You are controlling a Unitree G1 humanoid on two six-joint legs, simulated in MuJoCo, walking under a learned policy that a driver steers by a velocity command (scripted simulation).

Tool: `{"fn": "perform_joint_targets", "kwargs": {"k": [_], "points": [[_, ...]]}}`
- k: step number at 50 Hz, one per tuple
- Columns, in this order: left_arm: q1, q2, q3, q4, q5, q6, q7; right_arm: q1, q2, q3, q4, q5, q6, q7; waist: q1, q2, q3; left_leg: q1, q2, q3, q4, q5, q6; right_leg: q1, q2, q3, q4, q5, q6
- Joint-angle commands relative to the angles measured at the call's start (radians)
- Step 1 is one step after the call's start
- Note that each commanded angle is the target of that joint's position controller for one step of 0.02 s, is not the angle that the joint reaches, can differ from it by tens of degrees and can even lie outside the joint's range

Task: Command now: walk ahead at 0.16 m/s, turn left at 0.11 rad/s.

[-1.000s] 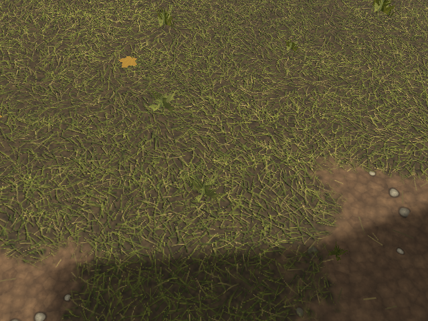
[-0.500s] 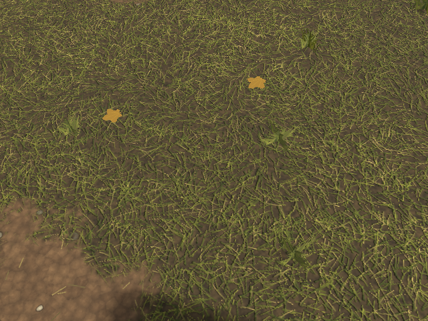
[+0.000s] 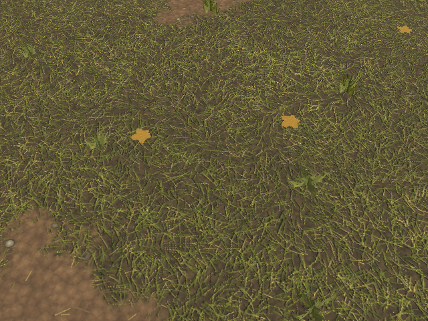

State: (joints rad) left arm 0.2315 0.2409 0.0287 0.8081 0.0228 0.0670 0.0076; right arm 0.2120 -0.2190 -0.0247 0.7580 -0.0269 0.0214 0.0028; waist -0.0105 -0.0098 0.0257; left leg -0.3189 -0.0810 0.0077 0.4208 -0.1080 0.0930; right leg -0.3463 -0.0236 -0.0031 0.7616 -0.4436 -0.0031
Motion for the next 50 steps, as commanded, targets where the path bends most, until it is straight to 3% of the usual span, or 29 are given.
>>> {"fn": "perform_joint_targets", "kwargs": {"k": [1, 3, 4, 5, 6, 7, 8, 9, 10, 13, 18, 21, 23, 24, 25, 26, 27, 28, 29, 30, 32, 36, 40, 45, 48, 49, 50], "points": [[0.112, 0.081, 0.021, -0.017, 0.005, -0.022, -0.007, 0.017, -0.175, -0.05, -0.026, 0.006, 0.009, -0.002, 0.03, 0.141, -0.071, -0.055, 0.257, -0.313, -0.265, -0.546, 0.105, 0.164, 0.056, -0.076, -0.119, -0.006, -0.036], [0.203, 0.057, 0.015, 0.024, 0.008, -0.041, -0.005, -0.021, -0.154, -0.049, -0.024, 0.019, 0.015, -0.01, 0.087, 0.089, -0.003, -0.19, 0.21, -0.276, -0.228, -0.626, 0.05, 0.318, 0.064, -0.084, -0.335, 0.043, -0.092], [0.261, 0.089, 0.018, 0.042, 0.017, -0.056, 0.005, -0.064, -0.106, -0.039, -0.044, 0.021, 0.01, -0.011, 0.109, -0.02, 0.034, -0.293, 0.144, -0.211, -0.067, -0.58, 0.004, 0.37, -0.046, 0.084, -0.493, -0.111, -0.134], [0.292, 0.181, 0.037, 0.046, 0.01, -0.067, 0.012, -0.11, -0.039, -0.023, -0.082, 0.036, -0.005, -0.007, 0.12, -0.225, 0.043, -0.433, 0.001, -0.025, 0.212, -0.44, -0.048, 0.383, -0.304, 0.463, -0.677, -0.403, -0.209], [0.227, 0.212, 0.055, 0.054, 0.008, -0.069, 0.015, -0.147, -0.111, -0.041, -0.09, 0.006, -0.017, -0.002, 0.089, -0.169, 0.167, -0.458, 0.027, -0.046, 0.337, -0.277, -0.054, 0.228, -0.378, 0.575, -0.758, -0.435, -0.246], [0.151, 0.169, 0.045, 0.039, 0.0, -0.082, 0.017, -0.104, -0.125, -0.049, -0.07, -0.001, -0.026, 0.011, 0.024, -0.098, 0.164, -0.408, 0.056, -0.087, 0.395, -0.184, -0.057, 0.19, -0.327, 0.506, -0.752, -0.338, -0.218], [0.105, 0.158, 0.045, 0.033, -0.008, -0.096, 0.012, -0.042, -0.13, -0.053, -0.037, -0.007, -0.032, 0.023, -0.011, -0.09, 0.125, -0.378, 0.055, -0.073, 0.429, -0.139, -0.064, 0.208, -0.272, 0.413, -0.737, -0.225, -0.183], [0.094, 0.15, 0.046, 0.032, -0.013, -0.107, 0.007, -0.009, -0.137, -0.057, -0.013, -0.017, -0.035, 0.031, -0.017, -0.094, 0.085, -0.359, 0.058, -0.049, 0.472, -0.117, -0.069, 0.241, -0.229, 0.336, -0.722, -0.136, -0.165], [0.107, 0.131, 0.042, 0.041, -0.016, -0.118, 0.005, 0.003, -0.128, -0.057, 0.002, -0.023, -0.036, 0.037, -0.011, -0.098, 0.063, -0.349, 0.066, -0.025, 0.501, -0.103, -0.075, 0.256, -0.198, 0.276, -0.711, -0.078, -0.16], [0.204, 0.103, 0.041, 0.085, -0.012, -0.135, -0.003, -0.089, -0.087, -0.044, -0.019, -0.013, -0.037, 0.041, 0.04, -0.104, 0.071, -0.406, 0.1, 0.013, 0.468, -0.064, -0.093, 0.321, -0.181, 0.217, -0.701, 0.028, -0.174], [0.294, 0.122, 0.048, 0.13, -0.002, -0.144, -0.001, -0.232, -0.069, -0.029, -0.052, -0.007, -0.048, 0.04, 0.109, -0.12, 0.085, -0.344, 0.112, 0.054, 0.255, -0.062, -0.106, 0.36, -0.189, 0.164, -0.655, 0.207, -0.19], [0.296, 0.14, 0.052, 0.145, 0.002, -0.145, -0.002, -0.247, -0.08, -0.027, -0.06, -0.004, -0.056, 0.037, 0.104, -0.137, 0.087, -0.233, 0.096, 0.082, 0.165, -0.124, -0.075, 0.336, -0.204, 0.144, -0.593, 0.361, -0.188], [0.269, 0.155, 0.056, 0.151, -0.002, -0.142, -0.004, -0.177, -0.091, -0.032, -0.046, -0.002, -0.064, 0.029, 0.056, -0.135, 0.068, -0.081, 0.071, 0.097, 0.107, -0.133, -0.04, 0.29, -0.22, 0.135, -0.525, 0.487, -0.173], [0.243, 0.156, 0.056, 0.151, -0.008, -0.141, -0.004, -0.074, -0.097, -0.039, -0.01, -0.004, -0.071, 0.021, -0.003, -0.104, 0.034, 0.075, 0.045, 0.104, 0.04, -0.092, -0.021, 0.245, -0.197, 0.098, -0.422, 0.613, -0.152], [0.233, 0.136, 0.048, 0.15, -0.012, -0.142, -0.006, 0.087, -0.139, -0.057, 0.048, -0.014, -0.085, 0.007, -0.067, -0.033, -0.064, 0.309, 0.063, 0.063, 0.02, -0.093, 0.004, 0.162, -0.137, 0.033, -0.222, 0.669, -0.125], [0.204, 0.073, 0.027, 0.099, -0.027, -0.146, -0.012, 0.276, -0.233, -0.081, 0.072, -0.036, -0.094, -0.007, -0.149, 0.125, -0.219, 0.584, 0.328, -0.264, -0.05, -0.335, 0.078, -0.067, -0.059, -0.038, 0.105, 0.419, -0.078], [0.236, 0.038, 0.024, 0.078, -0.021, -0.148, -0.011, 0.333, -0.319, -0.097, 0.099, -0.02, -0.089, -0.007, -0.124, 0.297, -0.248, 0.635, 0.515, -0.67, -0.209, -0.419, 0.162, -0.299, 0.081, -0.037, 0.343, -0.095, -0.067], [0.172, 0.114, 0.046, 0.085, -0.001, -0.139, -0.009, 0.245, -0.254, -0.082, 0.096, -0.002, -0.083, -0.004, -0.088, 0.147, -0.123, 0.513, 0.476, -0.606, -0.203, -0.442, 0.156, -0.354, 0.005, 0.053, 0.437, -0.042, -0.09], [0.135, 0.1, 0.045, 0.079, -0.003, -0.144, -0.021, 0.142, -0.185, -0.063, 0.076, 0.002, -0.085, 0.002, -0.046, 0.093, -0.032, 0.391, 0.426, -0.474, -0.214, -0.368, 0.137, -0.348, -0.037, 0.056, 0.423, 0.064, -0.098], [0.123, 0.08, 0.041, 0.084, -0.006, -0.145, -0.028, 0.084, -0.138, -0.05, 0.069, 0.003, -0.091, 0.007, -0.016, 0.077, 0.003, 0.303, 0.369, -0.366, -0.244, -0.261, 0.11, -0.307, -0.064, 0.046, 0.377, 0.129, -0.095], [0.156, 0.056, 0.038, 0.109, 0.008, -0.123, -0.039, 0.056, -0.091, -0.034, 0.079, 0.006, -0.106, 0.001, 0.022, 0.107, 0.018, 0.225, 0.305, -0.211, -0.284, -0.111, 0.071, -0.241, -0.078, 0.037, 0.334, 0.177, -0.071], [0.064, 0.037, 0.039, 0.081, 0.006, -0.101, -0.053, 0.142, -0.1, -0.034, 0.133, 0.009, -0.132, -0.007, 0.025, 0.082, 0.047, 0.236, 0.303, -0.068, -0.312, 0.113, 0.074, -0.326, -0.063, 0.045, 0.307, 0.275, -0.048], [-0.091, 0.017, 0.026, 0.026, 0.005, -0.103, -0.06, 0.161, -0.084, -0.025, 0.155, 0.009, -0.138, -0.009, 0.01, 0.074, 0.081, 0.229, 0.272, 0.06, -0.315, 0.242, 0.057, -0.344, -0.046, 0.002, 0.108, 0.427, -0.04], [-0.234, 0.011, 0.01, -0.037, 0.008, -0.105, -0.069, 0.228, -0.113, -0.026, 0.199, 0.011, -0.138, -0.027, -0.018, 0.061, 0.098, 0.335, 0.304, 0.141, -0.281, 0.434, 0.036, -0.265, -0.017, -0.099, -0.123, 0.468, -0.084], [-0.164, 0.04, 0.022, -0.026, 0.012, -0.104, -0.059, 0.221, -0.151, -0.034, 0.209, 0.005, -0.123, -0.041, 0.025, 0.096, 0.026, 0.45, 0.322, 0.188, -0.082, 0.866, 0.016, -0.156, 0.063, -0.155, -0.15, 0.329, -0.145], [-0.086, 0.059, 0.032, -0.006, 0.014, -0.105, -0.055, 0.214, -0.165, -0.039, 0.209, -0.001, -0.113, -0.044, 0.058, 0.107, -0.022, 0.46, 0.326, 0.201, 0.055, 0.959, 0.014, -0.075, 0.098, -0.166, -0.157, 0.271, -0.17], [0.025, 0.085, 0.046, 0.026, 0.017, -0.109, -0.052, 0.211, -0.178, -0.042, 0.204, -0.002, -0.102, -0.043, 0.101, 0.106, -0.087, 0.423, 0.325, 0.205, 0.237, 0.92, 0.011, 0.062, 0.125, -0.155, -0.201, 0.252, -0.199]]}}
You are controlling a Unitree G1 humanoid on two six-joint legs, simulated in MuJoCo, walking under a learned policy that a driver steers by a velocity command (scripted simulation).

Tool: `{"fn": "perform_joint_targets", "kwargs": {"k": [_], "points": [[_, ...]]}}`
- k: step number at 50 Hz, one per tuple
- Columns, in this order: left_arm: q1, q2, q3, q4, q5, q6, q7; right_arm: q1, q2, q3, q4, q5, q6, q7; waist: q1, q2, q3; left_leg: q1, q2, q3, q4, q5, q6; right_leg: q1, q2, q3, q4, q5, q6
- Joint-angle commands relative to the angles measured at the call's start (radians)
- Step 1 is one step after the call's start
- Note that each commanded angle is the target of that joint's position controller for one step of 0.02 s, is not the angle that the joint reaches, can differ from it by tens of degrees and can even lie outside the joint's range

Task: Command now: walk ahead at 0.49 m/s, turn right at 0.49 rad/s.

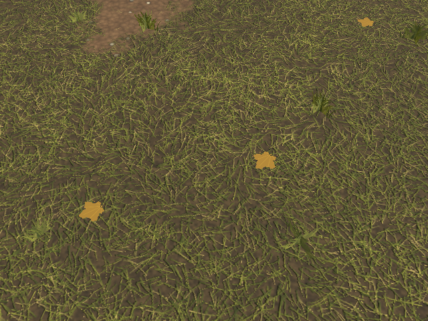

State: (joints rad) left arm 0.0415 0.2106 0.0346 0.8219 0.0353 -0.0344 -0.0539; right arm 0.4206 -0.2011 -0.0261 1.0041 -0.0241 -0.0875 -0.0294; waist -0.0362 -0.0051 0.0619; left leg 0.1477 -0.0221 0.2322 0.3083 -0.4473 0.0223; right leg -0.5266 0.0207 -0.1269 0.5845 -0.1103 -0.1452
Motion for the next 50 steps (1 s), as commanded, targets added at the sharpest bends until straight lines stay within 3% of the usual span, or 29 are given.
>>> {"fn": "perform_joint_targets", "kwargs": {"k": [1, 2, 3, 4, 5, 6, 7, 9, 12, 18, 22, 24, 26, 27, 28, 29, 30, 31, 32, 33, 35, 38, 43, 47, 49, 50], "points": [[0.362, 0.167, 0.065, 0.053, 0.017, -0.012, 0.02, -0.014, -0.201, -0.041, -0.06, -0.001, 0.01, -0.007, 0.199, 0.059, -0.198, -0.204, 0.244, -0.008, 0.608, 1.048, 0.063, 0.472, 0.036, 0.062, -0.085, -0.102, -0.104], [0.411, 0.289, 0.101, 0.046, 0.023, -0.006, 0.036, 0.039, -0.102, -0.022, -0.118, 0.021, 0.005, 0.014, 0.159, -0.164, -0.319, -0.606, 0.101, -0.006, 1.022, 0.33, 0.01, 0.807, -0.273, 0.529, -0.091, -0.124, -0.253], [0.393, 0.297, 0.103, 0.037, -0.016, 0.006, 0.033, -0.04, -0.149, -0.035, -0.157, 0.013, -0.006, 0.023, 0.155, -0.128, -0.38, -0.804, -0.034, -0.21, 1.197, -0.078, 0.002, 0.861, -0.371, 0.9, -0.259, -0.091, -0.321], [0.335, 0.278, 0.098, 0.042, -0.028, 0.011, 0.04, -0.142, -0.151, -0.034, -0.189, 0.009, -0.018, 0.029, 0.139, -0.048, -0.227, -0.9, 0.046, -0.286, 1.164, 0.032, 0.013, 0.754, -0.336, 0.736, -0.293, -0.102, -0.276], [0.28, 0.222, 0.085, 0.038, -0.03, 0.01, 0.044, -0.151, -0.146, -0.028, -0.194, 0.013, -0.029, 0.03, 0.102, 0.009, -0.124, -0.873, 0.089, -0.276, 1.066, 0.114, 0.013, 0.604, -0.309, 0.63, -0.323, -0.044, -0.231], [0.237, 0.185, 0.076, 0.034, -0.029, 0.005, 0.047, -0.145, -0.141, -0.03, -0.185, 0.006, -0.024, 0.028, 0.058, 0.049, -0.059, -0.814, 0.118, -0.275, 0.979, 0.134, 0.006, 0.481, -0.256, 0.546, -0.342, 0.049, -0.188], [0.21, 0.161, 0.067, 0.032, -0.036, -0.001, 0.052, -0.127, -0.135, -0.028, -0.185, -0.013, -0.005, 0.027, 0.022, 0.044, -0.04, -0.748, 0.133, -0.276, 0.922, 0.136, -0.013, 0.392, -0.21, 0.478, -0.357, 0.119, -0.166], [0.215, 0.16, 0.063, 0.031, -0.038, -0.02, 0.05, -0.108, -0.116, -0.025, -0.186, -0.029, 0.032, 0.033, 0.0, 0.019, -0.058, -0.686, 0.137, -0.262, 0.852, 0.138, -0.041, 0.327, -0.162, 0.412, -0.365, 0.206, -0.159], [0.264, 0.199, 0.072, 0.037, -0.036, -0.03, 0.048, -0.198, -0.112, -0.024, -0.228, -0.027, 0.051, 0.039, 0.017, -0.009, -0.036, -0.731, 0.141, -0.238, 0.717, 0.235, -0.074, 0.3, -0.125, 0.385, -0.39, 0.191, -0.144], [0.385, 0.205, 0.075, 0.043, -0.033, -0.023, 0.05, -0.422, -0.122, -0.017, -0.307, -0.015, 0.049, 0.047, 0.111, -0.05, -0.021, -0.827, 0.106, -0.244, 0.448, 0.421, -0.085, 0.443, -0.113, 0.429, -0.359, 0.191, -0.096], [0.422, 0.219, 0.078, 0.037, -0.019, -0.019, 0.06, -0.509, -0.133, -0.01, -0.352, -0.005, 0.034, 0.052, 0.136, -0.064, -0.02, -0.795, 0.062, -0.246, 0.326, 0.399, -0.066, 0.521, -0.135, 0.472, -0.285, 0.307, -0.085], [0.382, 0.237, 0.082, 0.02, -0.016, -0.02, 0.068, -0.455, -0.157, -0.015, -0.349, -0.002, 0.024, 0.05, 0.095, -0.079, -0.028, -0.671, 0.044, -0.261, 0.248, 0.352, -0.042, 0.502, -0.146, 0.5, -0.241, 0.341, -0.053], [0.322, 0.257, 0.085, 0.0, -0.016, -0.027, 0.063, -0.264, -0.2, -0.033, -0.295, 0.001, 0.011, 0.034, 0.001, -0.063, -0.1, -0.388, -0.003, -0.24, 0.177, 0.292, -0.007, 0.429, -0.106, 0.49, -0.077, 0.467, -0.01], [0.315, 0.232, 0.078, -0.005, -0.026, -0.036, 0.052, -0.124, -0.243, -0.049, -0.267, -0.011, -0.004, 0.021, -0.068, 0.007, -0.19, -0.173, 0.073, -0.304, 0.131, 0.274, 0.027, 0.345, -0.033, 0.432, 0.138, 0.396, 0.017], [0.357, 0.134, 0.052, -0.043, -0.053, -0.043, 0.048, 0.011, -0.331, -0.067, -0.274, -0.038, -0.005, 0.003, -0.093, 0.155, -0.354, 0.085, 0.351, -0.615, 0.085, 0.035, 0.086, 0.157, 0.056, 0.321, 0.444, 0.023, 0.049], [0.428, 0.137, 0.05, -0.072, -0.048, -0.039, 0.048, -0.044, -0.368, -0.079, -0.272, -0.029, 0.013, 0.006, -0.01, 0.358, -0.39, 0.129, 0.487, -1.037, -0.054, -0.006, 0.178, -0.067, 0.135, 0.243, 0.61, -0.451, 0.057], [0.419, 0.191, 0.055, -0.03, -0.02, -0.02, 0.057, -0.124, -0.268, -0.063, -0.293, -0.021, 0.023, 0.012, 0.016, 0.164, -0.238, -0.001, 0.461, -0.947, -0.042, -0.1, 0.181, -0.13, 0.035, 0.255, 0.696, -0.372, 0.052], [0.349, 0.189, 0.054, -0.028, -0.012, -0.014, 0.045, -0.173, -0.185, -0.043, -0.299, -0.012, 0.023, 0.017, 0.01, 0.045, -0.128, -0.127, 0.401, -0.772, -0.054, -0.046, 0.163, -0.118, 0.0, 0.24, 0.672, -0.285, 0.058], [0.319, 0.167, 0.052, -0.034, -0.013, -0.01, 0.036, -0.197, -0.154, -0.033, -0.294, -0.014, 0.022, 0.018, 0.025, 0.041, -0.072, -0.214, 0.347, -0.629, -0.081, 0.085, 0.134, -0.091, -0.031, 0.229, 0.621, -0.24, 0.067], [0.299, 0.161, 0.052, -0.044, 0.0, 0.0, 0.027, -0.184, -0.148, -0.03, -0.277, -0.011, 0.016, 0.015, 0.032, 0.09, -0.049, -0.255, 0.312, -0.532, -0.095, 0.191, 0.117, -0.076, -0.053, 0.222, 0.586, -0.223, 0.076], [0.299, 0.146, 0.047, -0.049, 0.003, 0.022, 0.012, -0.152, -0.152, -0.031, -0.253, -0.002, -0.003, 0.021, 0.042, 0.121, -0.054, -0.274, 0.284, -0.418, -0.109, 0.37, 0.111, -0.059, -0.058, 0.201, 0.584, -0.192, 0.088], [0.213, 0.131, 0.04, -0.088, 0.0, 0.033, -0.003, -0.12, -0.163, -0.039, -0.231, 0.008, -0.021, 0.03, 0.042, 0.102, -0.048, -0.243, 0.291, -0.313, -0.139, 0.493, 0.129, -0.141, -0.076, 0.191, 0.558, -0.116, 0.102], [0.042, 0.099, 0.018, -0.151, -0.004, 0.027, -0.022, -0.088, -0.163, -0.042, -0.201, 0.006, -0.016, 0.031, 0.017, 0.096, -0.006, -0.23, 0.249, -0.141, -0.156, 0.563, 0.112, -0.153, -0.084, 0.126, 0.305, 0.065, 0.113], [-0.07, 0.093, 0.007, -0.196, 0.001, 0.024, -0.035, -0.036, -0.198, -0.052, -0.174, 0.006, -0.009, 0.022, -0.011, 0.091, 0.022, -0.168, 0.278, -0.077, -0.141, 0.62, 0.095, -0.087, -0.074, 0.051, 0.113, 0.058, 0.077], [-0.083, 0.103, 0.01, -0.207, 0.008, 0.025, -0.031, -0.01, -0.213, -0.055, -0.158, 0.005, 0.004, 0.016, -0.01, 0.092, 0.019, -0.102, 0.293, -0.045, -0.077, 0.769, 0.084, -0.056, -0.046, 0.019, 0.06, -0.019, 0.046], [-0.068, 0.11, 0.013, -0.205, 0.011, 0.026, -0.026, -0.004, -0.227, -0.057, -0.152, 0.004, 0.012, 0.013, 0.001, 0.101, 0.001, -0.076, 0.296, -0.024, -0.011, 0.931, 0.077, -0.011, -0.015, -0.002, 0.043, -0.075, 0.026]]}}
Over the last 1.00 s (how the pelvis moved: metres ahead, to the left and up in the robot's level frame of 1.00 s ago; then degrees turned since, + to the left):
0.39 0.03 -0.02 -9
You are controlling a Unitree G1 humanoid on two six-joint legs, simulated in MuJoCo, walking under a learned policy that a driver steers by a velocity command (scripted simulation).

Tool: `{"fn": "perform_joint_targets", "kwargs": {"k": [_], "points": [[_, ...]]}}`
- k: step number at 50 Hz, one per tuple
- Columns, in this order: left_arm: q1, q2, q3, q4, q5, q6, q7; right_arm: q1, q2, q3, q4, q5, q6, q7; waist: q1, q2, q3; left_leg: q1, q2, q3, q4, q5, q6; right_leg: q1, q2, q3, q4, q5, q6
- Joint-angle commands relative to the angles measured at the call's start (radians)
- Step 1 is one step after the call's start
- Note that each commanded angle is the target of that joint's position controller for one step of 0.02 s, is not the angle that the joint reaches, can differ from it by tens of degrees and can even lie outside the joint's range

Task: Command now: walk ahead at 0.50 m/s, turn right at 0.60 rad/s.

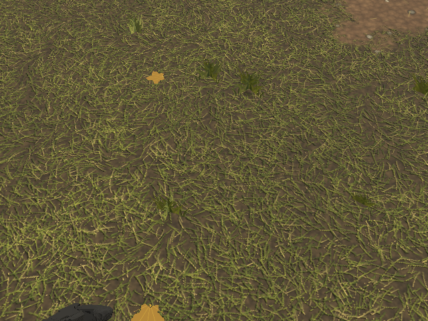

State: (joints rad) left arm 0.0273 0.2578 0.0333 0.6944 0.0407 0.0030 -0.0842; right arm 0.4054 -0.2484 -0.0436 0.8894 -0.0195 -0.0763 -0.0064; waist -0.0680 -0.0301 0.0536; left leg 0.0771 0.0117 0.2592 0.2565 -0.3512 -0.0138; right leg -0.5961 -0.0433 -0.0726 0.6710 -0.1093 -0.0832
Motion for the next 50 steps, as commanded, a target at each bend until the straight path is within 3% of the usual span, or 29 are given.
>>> {"fn": "perform_joint_targets", "kwargs": {"k": [1, 2, 3, 4, 5, 6, 7, 8, 9, 11, 14, 16, 20, 25, 28, 29, 30, 31, 32, 33, 34, 35, 36, 38, 41, 46, 50], "points": [[-0.01, 0.074, 0.021, -0.068, 0.009, -0.012, 0.011, 0.016, -0.198, -0.043, -0.032, -0.002, 0.01, -0.014, 0.055, 0.137, -0.026, 0.014, 0.265, -0.034, 0.142, 0.99, 0.109, 0.125, 0.087, -0.074, -0.057, -0.133, -0.058], [0.086, 0.092, 0.032, -0.042, 0.011, -0.018, 0.018, 0.018, -0.211, -0.044, -0.031, -0.001, 0.02, -0.015, 0.096, 0.134, -0.086, 0.007, 0.264, -0.021, 0.298, 1.066, 0.106, 0.236, 0.128, -0.077, -0.088, -0.165, -0.086], [0.255, 0.121, 0.051, 0.014, 0.018, -0.027, 0.032, 0.007, -0.211, -0.042, -0.041, 0.002, 0.027, -0.015, 0.173, 0.091, -0.181, -0.095, 0.244, 0.001, 0.531, 0.966, 0.083, 0.462, 0.15, -0.051, -0.161, -0.131, -0.119], [0.374, 0.223, 0.084, 0.036, 0.027, -0.026, 0.05, 0.029, -0.151, -0.026, -0.088, 0.008, 0.024, -0.007, 0.204, -0.049, -0.305, -0.393, 0.196, 0.005, 0.856, 0.55, 0.042, 0.77, -0.071, 0.26, -0.2, -0.305, -0.195], [0.334, 0.308, 0.103, 0.009, -0.012, -0.016, 0.058, -0.009, -0.111, -0.022, -0.163, 0.003, 0.016, 0.008, 0.149, -0.219, -0.375, -0.743, -0.012, -0.109, 1.162, -0.196, -0.013, 0.941, -0.305, 0.799, -0.341, -0.239, -0.312], [0.365, 0.286, 0.102, 0.011, -0.025, -0.006, 0.068, -0.131, -0.173, -0.032, -0.187, -0.007, 0.01, 0.011, 0.203, -0.058, -0.311, -0.851, 0.024, -0.263, 1.188, -0.126, -0.007, 0.912, -0.285, 0.729, -0.371, -0.078, -0.306], [0.326, 0.239, 0.09, 0.032, -0.03, -0.009, 0.078, -0.151, -0.141, -0.02, -0.193, 0.007, 0.0, 0.013, 0.163, -0.019, -0.187, -0.857, 0.073, -0.275, 1.126, -0.036, 0.002, 0.793, -0.262, 0.577, -0.366, 0.043, -0.287], [0.286, 0.187, 0.076, 0.039, -0.033, -0.016, 0.081, -0.127, -0.131, -0.016, -0.175, 0.006, -0.005, 0.011, 0.11, 0.03, -0.103, -0.788, 0.107, -0.275, 1.011, 0.0, 0.005, 0.645, -0.206, 0.481, -0.38, 0.167, -0.241], [0.25, 0.162, 0.067, 0.039, -0.037, -0.025, 0.085, -0.119, -0.13, -0.017, -0.174, -0.011, 0.008, 0.011, 0.07, 0.031, -0.07, -0.725, 0.123, -0.285, 0.947, -0.001, -0.003, 0.552, -0.153, 0.42, -0.392, 0.229, -0.215], [0.221, 0.141, 0.057, 0.029, -0.039, -0.043, 0.081, -0.071, -0.123, -0.016, -0.158, -0.033, 0.043, 0.017, 0.032, 0.014, -0.085, -0.64, 0.12, -0.277, 0.892, 0.006, -0.021, 0.466, -0.104, 0.365, -0.417, 0.282, -0.209], [0.27, 0.159, 0.061, 0.051, -0.037, -0.059, 0.074, -0.119, -0.099, -0.012, -0.172, -0.029, 0.062, 0.027, 0.04, 0.009, -0.063, -0.67, 0.114, -0.254, 0.787, 0.103, -0.037, 0.427, -0.076, 0.334, -0.468, 0.232, -0.204], [0.318, 0.15, 0.057, 0.072, -0.037, -0.064, 0.073, -0.206, -0.094, -0.01, -0.195, -0.027, 0.061, 0.028, 0.07, 0.0, -0.025, -0.722, 0.119, -0.251, 0.686, 0.195, -0.04, 0.445, -0.071, 0.328, -0.495, 0.217, -0.184], [0.401, 0.144, 0.051, 0.111, -0.039, -0.073, 0.077, -0.325, -0.087, -0.005, -0.224, -0.02, 0.054, 0.035, 0.121, -0.016, -0.011, -0.76, 0.1, -0.247, 0.522, 0.335, -0.02, 0.549, -0.073, 0.31, -0.485, 0.286, -0.14], [0.471, 0.154, 0.046, 0.151, -0.025, -0.075, 0.092, -0.453, -0.088, 0.002, -0.27, -0.012, 0.039, 0.043, 0.162, -0.022, 0.023, -0.759, 0.051, -0.223, 0.378, 0.328, 0.024, 0.668, -0.111, 0.318, -0.446, 0.382, -0.129], [0.431, 0.174, 0.046, 0.161, -0.02, -0.078, 0.102, -0.368, -0.107, -0.006, -0.25, -0.01, 0.029, 0.037, 0.101, -0.041, 0.011, -0.581, -0.002, -0.21, 0.294, 0.231, 0.074, 0.668, -0.124, 0.297, -0.37, 0.6, -0.092], [0.419, 0.185, 0.047, 0.165, -0.017, -0.079, 0.102, -0.278, -0.125, -0.016, -0.22, -0.008, 0.026, 0.027, 0.063, -0.046, -0.036, -0.456, -0.041, -0.195, 0.281, 0.187, 0.092, 0.663, -0.112, 0.282, -0.273, 0.749, -0.077], [0.403, 0.188, 0.046, 0.169, -0.018, -0.08, 0.098, -0.128, -0.143, -0.027, -0.173, -0.01, 0.017, 0.014, -0.01, -0.015, -0.116, -0.269, -0.052, -0.189, 0.222, 0.216, 0.118, 0.627, -0.072, 0.241, -0.094, 0.779, -0.06], [0.401, 0.154, 0.034, 0.15, -0.023, -0.086, 0.095, 0.036, -0.197, -0.042, -0.143, -0.028, 0.009, -0.002, -0.077, 0.042, -0.229, -0.016, 0.105, -0.352, 0.208, 0.142, 0.165, 0.463, -0.028, 0.214, 0.162, 0.535, -0.044], [0.526, 0.064, 0.019, 0.136, -0.062, -0.086, 0.089, 0.113, -0.318, -0.075, -0.133, -0.044, 0.012, -0.003, -0.038, 0.284, -0.367, 0.249, 0.393, -0.847, 0.14, 0.069, 0.315, 0.137, 0.167, 0.125, 0.562, -0.114, 0.012], [0.484, 0.133, 0.029, 0.15, -0.023, -0.085, 0.093, 0.05, -0.24, -0.06, -0.125, -0.008, 0.022, 0.011, -0.014, 0.181, -0.307, 0.168, 0.393, -1.0, 0.03, 0.049, 0.314, 0.021, 0.162, 0.204, 0.643, -0.371, -0.006], [0.406, 0.135, 0.032, 0.136, -0.018, -0.082, 0.088, -0.056, -0.18, -0.045, -0.138, 0.004, 0.024, 0.015, 0.026, 0.105, -0.142, 0.011, 0.361, -0.826, 0.021, 0.012, 0.296, -0.01, 0.099, 0.207, 0.641, -0.292, -0.007], [0.355, 0.121, 0.024, 0.127, -0.016, -0.082, 0.081, -0.114, -0.126, -0.031, -0.141, 0.001, 0.019, 0.02, 0.039, 0.048, -0.076, -0.099, 0.313, -0.707, -0.01, 0.079, 0.272, 0.006, 0.059, 0.191, 0.586, -0.236, -0.006], [0.336, 0.107, 0.023, 0.123, -0.013, -0.075, 0.075, -0.128, -0.105, -0.023, -0.131, -0.001, 0.014, 0.019, 0.058, 0.067, -0.039, -0.165, 0.266, -0.611, -0.034, 0.151, 0.244, 0.027, 0.03, 0.173, 0.535, -0.218, -0.003], [0.362, 0.085, 0.016, 0.136, 0.0, -0.053, 0.063, -0.118, -0.092, -0.015, -0.102, 0.003, 0.0, 0.018, 0.088, 0.111, -0.034, -0.241, 0.212, -0.502, -0.07, 0.279, 0.221, 0.093, 0.008, 0.143, 0.478, -0.195, 0.017], [0.3, 0.067, 0.008, 0.118, 0.002, -0.043, 0.052, -0.067, -0.117, -0.023, -0.063, 0.013, -0.018, 0.023, 0.091, 0.105, -0.016, -0.236, 0.196, -0.428, -0.116, 0.371, 0.238, 0.027, -0.024, 0.103, 0.402, -0.13, 0.043], [0.077, 0.033, -0.015, 0.053, -0.006, -0.048, 0.044, -0.005, -0.114, -0.02, -0.016, 0.017, -0.017, 0.026, 0.045, 0.102, 0.02, -0.211, 0.139, -0.316, -0.138, 0.458, 0.209, 0.003, -0.042, 0.037, 0.094, 0.057, 0.075], [-0.025, 0.041, -0.019, 0.028, -0.012, -0.052, 0.047, 0.054, -0.133, -0.023, 0.018, 0.012, -0.014, 0.02, 0.014, 0.102, 0.019, -0.135, 0.172, -0.31, -0.103, 0.526, 0.195, 0.056, -0.014, 0.012, -0.053, 0.098, 0.059]]}}
Over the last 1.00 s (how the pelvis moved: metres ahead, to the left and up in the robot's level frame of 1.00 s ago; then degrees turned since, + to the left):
0.53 -0.08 0.01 -35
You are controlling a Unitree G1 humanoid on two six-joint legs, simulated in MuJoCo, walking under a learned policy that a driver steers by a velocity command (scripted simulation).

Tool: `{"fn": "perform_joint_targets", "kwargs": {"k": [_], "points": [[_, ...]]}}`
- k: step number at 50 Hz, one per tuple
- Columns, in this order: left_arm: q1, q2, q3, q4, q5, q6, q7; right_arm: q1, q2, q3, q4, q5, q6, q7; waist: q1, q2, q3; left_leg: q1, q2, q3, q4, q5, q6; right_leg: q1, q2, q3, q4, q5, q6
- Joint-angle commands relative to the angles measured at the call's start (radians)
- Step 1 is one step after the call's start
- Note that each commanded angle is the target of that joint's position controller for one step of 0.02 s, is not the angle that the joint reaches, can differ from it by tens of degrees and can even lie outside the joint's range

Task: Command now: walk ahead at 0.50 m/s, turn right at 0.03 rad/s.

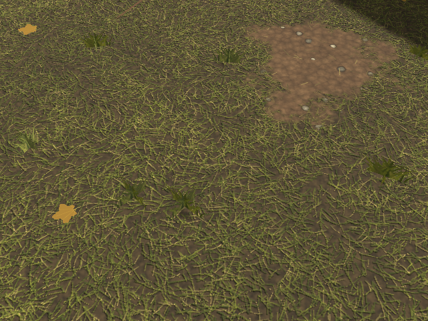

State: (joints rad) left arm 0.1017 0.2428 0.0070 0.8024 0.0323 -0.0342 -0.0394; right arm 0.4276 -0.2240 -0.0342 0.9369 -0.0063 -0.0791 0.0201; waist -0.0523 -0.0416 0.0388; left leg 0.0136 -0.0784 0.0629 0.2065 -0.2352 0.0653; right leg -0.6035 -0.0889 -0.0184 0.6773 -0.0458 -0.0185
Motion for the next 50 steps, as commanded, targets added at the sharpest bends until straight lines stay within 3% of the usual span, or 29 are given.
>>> {"fn": "perform_joint_targets", "kwargs": {"k": [1, 4, 5, 6, 7, 8, 9, 10, 11, 13, 17, 23, 27, 30, 31, 32, 33, 34, 35, 36, 37, 38, 39, 40, 43, 47, 50], "points": [[-0.11, 0.063, 0.01, -0.085, -0.003, -0.016, 0.004, 0.038, -0.16, -0.033, -0.023, -0.004, -0.009, -0.009, 0.0, 0.115, 0.037, -0.042, 0.279, -0.121, -0.038, 0.433, 0.113, 0.066, 0.035, -0.039, -0.078, 0.015, -0.016], [-0.061, 0.086, 0.022, -0.073, 0.001, -0.025, 0.013, 0.019, -0.175, -0.036, -0.01, -0.011, -0.001, -0.019, 0.039, 0.12, 0.016, 0.027, 0.304, -0.118, 0.075, 0.623, 0.093, 0.162, 0.073, -0.045, -0.142, -0.099, -0.059], [0.038, 0.098, 0.031, -0.04, 0.007, -0.034, 0.019, 0.015, -0.175, -0.035, -0.005, -0.009, 0.004, -0.021, 0.085, 0.104, -0.032, 0.013, 0.282, -0.107, 0.204, 0.718, 0.08, 0.299, 0.102, -0.052, -0.198, -0.104, -0.078], [0.202, 0.133, 0.048, 0.013, 0.02, -0.047, 0.029, 0.016, -0.159, -0.028, -0.006, -0.006, 0.006, -0.02, 0.15, 0.062, -0.128, -0.077, 0.234, -0.077, 0.399, 0.661, 0.061, 0.526, 0.079, -0.019, -0.232, -0.094, -0.109], [0.359, 0.225, 0.072, 0.031, 0.045, -0.054, 0.046, 0.024, -0.094, -0.008, -0.055, 0.013, 0.001, -0.015, 0.193, -0.074, -0.272, -0.327, 0.156, -0.03, 0.719, 0.321, 0.029, 0.811, -0.185, 0.285, -0.263, -0.21, -0.177], [0.369, 0.285, 0.091, 0.037, 0.028, -0.04, 0.044, 0.121, -0.053, -0.004, -0.056, 0.025, 0.006, -0.02, 0.15, -0.229, -0.352, -0.574, 0.012, -0.029, 0.974, -0.319, 0.016, 0.918, -0.382, 0.648, -0.379, -0.238, -0.268], [0.297, 0.205, 0.076, 0.03, -0.002, -0.032, 0.041, 0.038, -0.158, -0.033, -0.041, 0.0, 0.019, -0.028, 0.139, -0.054, -0.228, -0.634, 0.077, -0.122, 1.027, -0.254, 0.029, 0.803, -0.323, 0.576, -0.396, -0.309, -0.237], [0.21, 0.143, 0.059, 0.02, -0.007, -0.036, 0.039, -0.014, -0.139, -0.032, -0.053, 0.002, 0.015, -0.02, 0.107, -0.032, -0.103, -0.634, 0.115, -0.13, 0.996, -0.161, 0.03, 0.666, -0.278, 0.426, -0.435, -0.268, -0.207], [0.166, 0.102, 0.049, 0.018, -0.005, -0.043, 0.037, -0.033, -0.115, -0.029, -0.049, 0.003, 0.018, -0.015, 0.085, -0.022, -0.053, -0.601, 0.145, -0.125, 0.951, -0.103, 0.026, 0.578, -0.231, 0.32, -0.477, -0.201, -0.171], [0.151, 0.071, 0.04, 0.035, -0.01, -0.058, 0.045, -0.014, -0.093, -0.029, -0.033, -0.02, 0.044, -0.001, 0.045, -0.05, -0.017, -0.541, 0.166, -0.116, 0.916, -0.055, 0.005, 0.484, -0.173, 0.177, -0.518, -0.09, -0.127], [0.198, 0.094, 0.051, 0.065, -0.021, -0.086, 0.048, -0.098, -0.068, -0.033, -0.062, -0.022, 0.071, 0.018, 0.031, -0.024, 0.003, -0.623, 0.179, -0.097, 0.896, 0.052, -0.02, 0.491, -0.158, 0.038, -0.556, 0.042, -0.126], [0.258, 0.085, 0.049, 0.105, -0.017, -0.082, 0.054, -0.299, -0.043, -0.019, -0.135, -0.022, 0.069, 0.033, 0.063, -0.018, 0.055, -0.681, 0.169, -0.031, 0.632, 0.236, -0.033, 0.532, -0.126, -0.119, -0.554, 0.161, -0.115], [0.327, 0.096, 0.051, 0.143, -0.014, -0.072, 0.064, -0.408, -0.033, -0.006, -0.182, -0.031, 0.064, 0.041, 0.092, -0.008, 0.083, -0.643, 0.138, 0.045, 0.463, 0.223, 0.008, 0.623, -0.155, -0.18, -0.499, 0.351, -0.109], [0.33, 0.12, 0.054, 0.166, -0.013, -0.056, 0.075, -0.316, -0.041, -0.01, -0.155, -0.044, 0.05, 0.027, 0.051, -0.049, 0.029, -0.499, 0.047, 0.091, 0.406, 0.119, 0.054, 0.679, -0.154, -0.208, -0.306, 0.804, -0.094], [0.317, 0.133, 0.057, 0.167, -0.014, -0.05, 0.078, -0.229, -0.058, -0.017, -0.127, -0.047, 0.042, 0.02, 0.017, -0.061, -0.019, -0.41, 0.016, 0.086, 0.379, 0.103, 0.073, 0.681, -0.149, -0.207, -0.188, 0.862, -0.09], [0.302, 0.138, 0.058, 0.164, -0.021, -0.043, 0.077, -0.113, -0.082, -0.029, -0.087, -0.056, 0.027, 0.014, -0.035, -0.046, -0.084, -0.26, 0.001, 0.061, 0.284, 0.185, 0.096, 0.641, -0.13, -0.21, -0.017, 0.769, -0.075], [0.29, 0.125, 0.053, 0.147, -0.034, -0.044, 0.074, -0.012, -0.145, -0.049, -0.056, -0.069, 0.014, 0.003, -0.087, 0.014, -0.163, -0.04, 0.098, -0.032, 0.24, 0.474, 0.132, 0.486, -0.084, -0.22, 0.219, 0.474, -0.047], [0.392, -0.002, 0.027, 0.113, -0.047, -0.044, 0.063, -0.003, -0.252, -0.072, -0.055, -0.066, 0.013, -0.008, -0.009, 0.255, -0.322, 0.324, 0.448, -0.37, 0.406, 1.218, 0.278, 0.15, 0.072, -0.203, 0.589, -0.574, -0.009], [0.41, 0.069, 0.042, 0.137, -0.06, -0.028, 0.067, 0.074, -0.249, -0.074, -0.05, 0.0, 0.024, -0.015, -0.052, 0.151, -0.498, 0.377, 0.525, -0.512, 0.346, 1.298, 0.379, 0.098, 0.116, 0.006, 0.73, -0.604, 0.003], [0.323, 0.072, 0.044, 0.123, -0.056, -0.024, 0.066, -0.03, -0.214, -0.064, -0.066, 0.009, 0.035, -0.026, -0.03, 0.102, -0.364, 0.227, 0.475, -0.407, 0.256, 1.103, 0.344, 0.068, 0.072, 0.051, 0.706, -0.5, 0.005], [0.258, 0.056, 0.039, 0.111, -0.04, -0.027, 0.064, -0.128, -0.142, -0.043, -0.074, 0.011, 0.039, -0.031, -0.003, 0.091, -0.196, 0.064, 0.423, -0.333, 0.189, 0.943, 0.294, 0.048, 0.041, 0.044, 0.621, -0.439, 0.005], [0.234, 0.059, 0.043, 0.117, -0.021, -0.02, 0.063, -0.175, -0.094, -0.027, -0.073, 0.01, 0.04, -0.034, 0.028, 0.059, -0.106, -0.054, 0.374, -0.278, 0.139, 0.865, 0.246, 0.082, 0.022, 0.044, 0.55, -0.401, 0.009], [0.261, 0.052, 0.044, 0.127, -0.003, -0.001, 0.061, -0.204, -0.068, -0.017, -0.072, 0.013, 0.039, -0.039, 0.061, 0.057, -0.081, -0.152, 0.343, -0.224, 0.104, 0.828, 0.219, 0.161, 0.015, 0.043, 0.489, -0.374, 0.015], [0.291, 0.035, 0.044, 0.143, 0.003, 0.017, 0.06, -0.212, -0.061, -0.01, -0.066, 0.006, 0.034, -0.039, 0.081, 0.054, -0.084, -0.216, 0.319, -0.184, 0.091, 0.828, 0.199, 0.235, 0.022, 0.037, 0.445, -0.356, 0.018], [0.324, -0.007, 0.037, 0.165, -0.008, 0.042, 0.06, -0.22, -0.088, -0.008, -0.047, -0.015, 0.015, -0.032, 0.113, 0.085, -0.116, -0.266, 0.279, -0.111, 0.086, 0.832, 0.183, 0.313, 0.045, 0.02, 0.301, -0.314, 0.025], [0.238, 0.009, 0.035, 0.168, -0.008, 0.06, 0.073, -0.203, -0.093, -0.003, -0.018, -0.02, 0.027, -0.029, 0.078, 0.15, -0.103, -0.286, 0.26, -0.124, 0.046, 0.456, 0.151, 0.346, 0.044, 0.006, 0.092, -0.257, 0.025], [0.193, 0.013, 0.034, 0.176, -0.012, 0.063, 0.079, -0.192, -0.092, -0.002, 0.002, -0.021, 0.047, -0.033, 0.056, 0.144, -0.062, -0.315, 0.27, -0.183, 0.015, 0.12, 0.146, 0.372, 0.046, 0.006, -0.012, -0.262, 0.021]]}}
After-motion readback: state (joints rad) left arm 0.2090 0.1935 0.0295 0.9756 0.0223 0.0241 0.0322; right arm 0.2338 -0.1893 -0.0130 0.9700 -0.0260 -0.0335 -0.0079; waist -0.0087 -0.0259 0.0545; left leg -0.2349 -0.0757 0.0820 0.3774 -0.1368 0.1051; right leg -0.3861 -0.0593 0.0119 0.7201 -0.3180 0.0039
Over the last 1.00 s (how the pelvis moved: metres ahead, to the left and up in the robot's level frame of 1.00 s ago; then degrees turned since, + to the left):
0.56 -0.08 0.01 -15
